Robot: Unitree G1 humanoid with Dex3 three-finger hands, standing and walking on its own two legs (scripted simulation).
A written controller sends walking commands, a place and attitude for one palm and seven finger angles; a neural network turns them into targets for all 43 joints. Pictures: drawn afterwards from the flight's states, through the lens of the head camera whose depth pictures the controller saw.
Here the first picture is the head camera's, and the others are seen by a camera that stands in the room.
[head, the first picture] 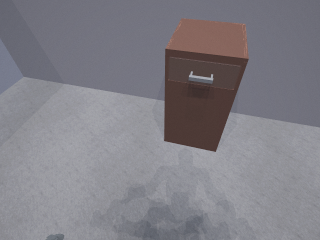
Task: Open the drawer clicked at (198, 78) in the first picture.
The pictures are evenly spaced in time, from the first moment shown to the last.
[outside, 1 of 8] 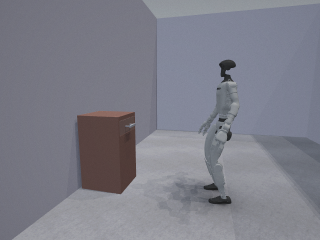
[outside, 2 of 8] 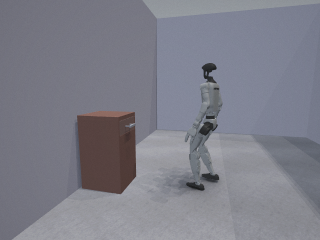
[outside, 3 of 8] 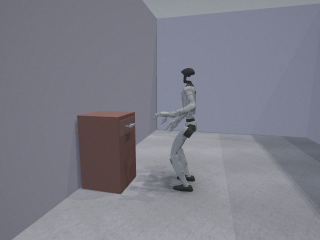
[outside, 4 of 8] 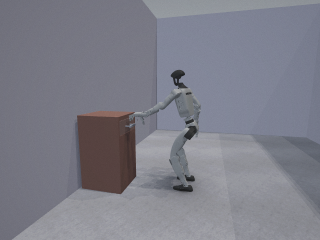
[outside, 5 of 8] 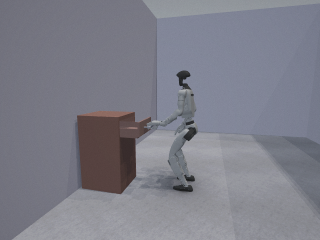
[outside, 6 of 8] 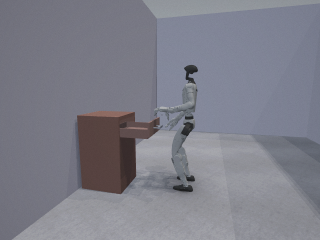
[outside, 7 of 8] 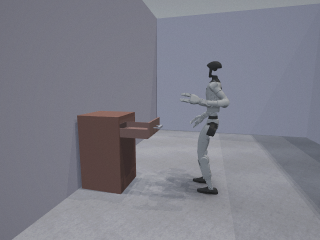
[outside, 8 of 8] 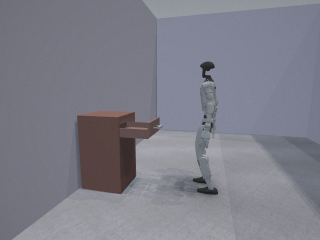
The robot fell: no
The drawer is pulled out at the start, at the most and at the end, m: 0.00 0.30 0.30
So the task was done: yes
